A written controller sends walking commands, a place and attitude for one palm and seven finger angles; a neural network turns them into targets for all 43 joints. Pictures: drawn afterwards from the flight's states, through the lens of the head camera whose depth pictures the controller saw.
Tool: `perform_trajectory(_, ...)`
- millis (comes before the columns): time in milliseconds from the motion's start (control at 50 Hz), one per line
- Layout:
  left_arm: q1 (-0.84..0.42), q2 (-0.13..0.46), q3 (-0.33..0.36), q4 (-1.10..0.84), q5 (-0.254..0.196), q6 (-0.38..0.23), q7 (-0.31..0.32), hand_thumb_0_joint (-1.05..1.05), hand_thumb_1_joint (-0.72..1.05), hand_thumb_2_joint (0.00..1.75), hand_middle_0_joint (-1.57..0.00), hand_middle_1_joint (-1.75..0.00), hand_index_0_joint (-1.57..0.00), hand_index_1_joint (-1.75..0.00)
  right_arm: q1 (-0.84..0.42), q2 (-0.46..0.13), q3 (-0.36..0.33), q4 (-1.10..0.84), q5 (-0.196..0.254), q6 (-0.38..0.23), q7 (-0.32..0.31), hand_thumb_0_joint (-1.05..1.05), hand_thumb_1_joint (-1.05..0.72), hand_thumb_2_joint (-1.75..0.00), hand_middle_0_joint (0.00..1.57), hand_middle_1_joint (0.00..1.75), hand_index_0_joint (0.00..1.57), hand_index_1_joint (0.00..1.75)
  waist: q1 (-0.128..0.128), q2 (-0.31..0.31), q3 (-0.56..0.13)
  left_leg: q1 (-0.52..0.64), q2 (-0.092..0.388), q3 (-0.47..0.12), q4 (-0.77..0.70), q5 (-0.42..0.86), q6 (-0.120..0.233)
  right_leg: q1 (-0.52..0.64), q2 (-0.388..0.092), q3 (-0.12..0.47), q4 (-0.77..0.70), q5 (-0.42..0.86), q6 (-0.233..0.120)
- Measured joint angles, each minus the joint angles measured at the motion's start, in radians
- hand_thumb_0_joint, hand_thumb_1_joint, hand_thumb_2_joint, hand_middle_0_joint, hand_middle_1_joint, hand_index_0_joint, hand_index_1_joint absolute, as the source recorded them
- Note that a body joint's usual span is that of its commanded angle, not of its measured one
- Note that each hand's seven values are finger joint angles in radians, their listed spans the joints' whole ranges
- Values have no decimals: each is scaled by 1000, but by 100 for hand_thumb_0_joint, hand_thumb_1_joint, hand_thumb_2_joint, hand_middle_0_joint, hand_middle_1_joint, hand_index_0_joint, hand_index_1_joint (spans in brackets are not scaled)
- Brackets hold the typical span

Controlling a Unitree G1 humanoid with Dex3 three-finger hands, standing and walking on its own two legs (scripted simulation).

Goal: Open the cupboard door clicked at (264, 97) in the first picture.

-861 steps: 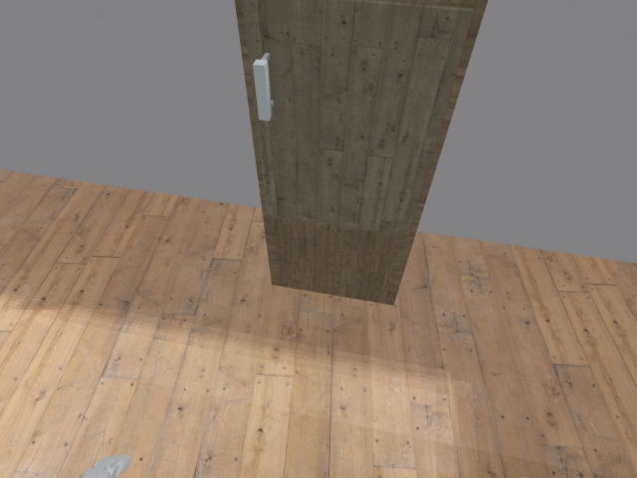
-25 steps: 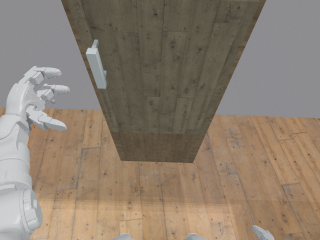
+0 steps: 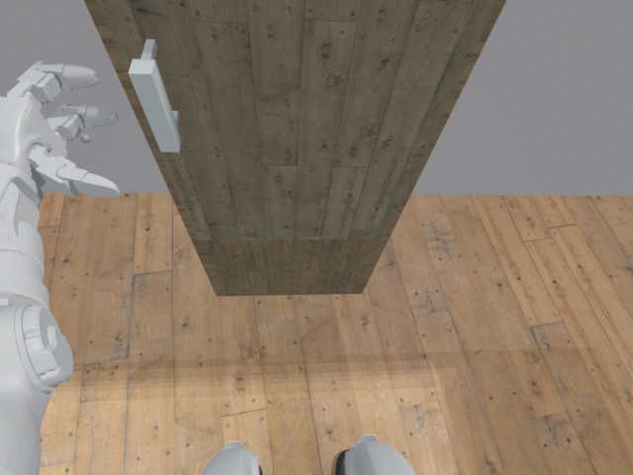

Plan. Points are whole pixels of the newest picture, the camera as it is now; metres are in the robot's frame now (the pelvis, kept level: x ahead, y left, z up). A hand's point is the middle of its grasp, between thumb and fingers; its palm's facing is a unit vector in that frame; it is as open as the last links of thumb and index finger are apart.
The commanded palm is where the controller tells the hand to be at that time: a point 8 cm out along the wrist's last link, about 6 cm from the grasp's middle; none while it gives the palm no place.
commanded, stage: move the hooked fingers beside the handle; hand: left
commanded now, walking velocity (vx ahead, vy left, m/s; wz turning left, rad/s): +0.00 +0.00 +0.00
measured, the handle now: (161, 98) +0.56 +0.17 +0.11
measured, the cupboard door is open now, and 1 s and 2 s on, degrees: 0 0 0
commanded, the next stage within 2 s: slide the fingers in behind the handle in 1.02 s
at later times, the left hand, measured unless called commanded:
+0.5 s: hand (108, 119) +0.52 +0.23 +0.10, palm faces -0.04 -1.00 -0.01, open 13.9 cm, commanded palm +0.50 +0.28 +0.11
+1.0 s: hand (97, 123) +0.52 +0.24 +0.10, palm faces -0.04 -1.00 -0.01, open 14.0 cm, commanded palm +0.50 +0.28 +0.10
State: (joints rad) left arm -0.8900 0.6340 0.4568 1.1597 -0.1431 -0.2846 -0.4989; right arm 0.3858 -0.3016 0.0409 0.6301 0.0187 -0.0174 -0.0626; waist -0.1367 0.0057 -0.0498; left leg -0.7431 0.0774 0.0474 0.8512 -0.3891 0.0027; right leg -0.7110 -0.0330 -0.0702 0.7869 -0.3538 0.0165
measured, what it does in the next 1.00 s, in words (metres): stands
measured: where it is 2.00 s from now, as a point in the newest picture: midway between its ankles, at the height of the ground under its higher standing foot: outside the picture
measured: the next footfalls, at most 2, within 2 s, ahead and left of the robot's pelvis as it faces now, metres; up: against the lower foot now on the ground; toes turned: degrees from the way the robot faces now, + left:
none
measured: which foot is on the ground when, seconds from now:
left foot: down 0.00-1.00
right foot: down 0.00-1.00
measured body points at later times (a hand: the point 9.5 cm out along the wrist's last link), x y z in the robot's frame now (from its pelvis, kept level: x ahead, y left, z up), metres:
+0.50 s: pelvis +0.01 +0.00 +0.00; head +0.14 +0.01 +0.43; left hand +0.52 +0.28 +0.11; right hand -0.02 -0.27 -0.11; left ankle +0.01 +0.11 -0.70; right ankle +0.01 -0.14 -0.70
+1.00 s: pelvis +0.01 +0.00 -0.01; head +0.14 +0.02 +0.42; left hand +0.51 +0.30 +0.10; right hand +0.03 -0.28 -0.11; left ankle +0.01 +0.11 -0.70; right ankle +0.01 -0.14 -0.70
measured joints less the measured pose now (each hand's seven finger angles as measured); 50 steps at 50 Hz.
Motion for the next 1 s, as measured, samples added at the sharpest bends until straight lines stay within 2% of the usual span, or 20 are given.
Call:
perform_trajectory(160,-91,46,13,69,60,18,48,-1,-50,30,-30,-120,-30,-120,25,6,6,-11,-10,22,11,1,-90,-89,20,30,21,30,-37,9,-1,-44,5,4,18,-8,2,-44,5,6,11,-2,2)
perform_trajectory(300,-136,72,40,105,67,14,54,-1,-50,30,-30,-120,-31,-121,54,13,11,-10,-17,49,20,1,-90,-89,20,30,21,30,-53,12,-4,-66,13,8,23,-15,1,-69,12,11,14,-4,1)
perform_trajectory(380,-86,75,52,71,72,12,53,-1,-50,30,-30,-120,-33,-122,75,12,6,-22,-18,68,27,1,-90,-89,20,30,21,30,-48,18,-14,-62,19,15,18,-20,-1,-69,18,18,9,-5,0)
perform_trajectory(460,-59,58,38,54,57,16,49,-1,-50,30,-30,-120,-32,-121,78,13,3,-23,-15,83,30,1,-90,-89,20,30,21,30,-39,17,-13,-50,20,12,14,-22,-4,-56,20,15,5,-9,-2)
perform_trajectory(520,-52,41,40,47,47,14,48,-1,-50,30,-30,-120,-31,-121,67,11,2,-23,-15,86,29,1,-90,-89,20,30,21,30,-35,14,-12,-45,21,7,13,-23,-6,-48,21,10,3,-11,-4)
perform_trajectory(620,-37,36,55,26,54,3,54,-1,-50,30,-30,-120,-30,-120,39,8,-3,-34,-13,84,26,1,-90,-89,20,30,21,30,-36,10,-16,-41,23,2,15,-26,-9,-41,24,5,2,-14,-7)
perform_trajectory(800,-61,55,22,66,43,24,35,-1,-50,30,-30,-120,-30,-120,0,1,2,-48,-7,82,20,0,-90,-89,20,30,20,30,-27,10,-14,-40,18,-8,18,-26,-9,-36,19,-4,6,-19,-7)
perform_trajectory(880,-57,52,17,58,38,10,30,-1,-50,30,-30,-120,-30,-120,-4,2,3,-50,-8,80,20,0,-90,-89,20,30,20,30,-23,9,-13,-47,17,-10,23,-27,-9,-42,18,-4,10,-20,-6)
perform_trajectory(1000,-75,58,17,60,39,5,25,-1,-50,30,-30,-120,-29,-120,-2,7,7,-44,-9,80,18,0,-90,-89,20,30,21,30,-30,5,-7,-66,16,-15,37,-29,-7,-56,17,-8,19,-20,-5)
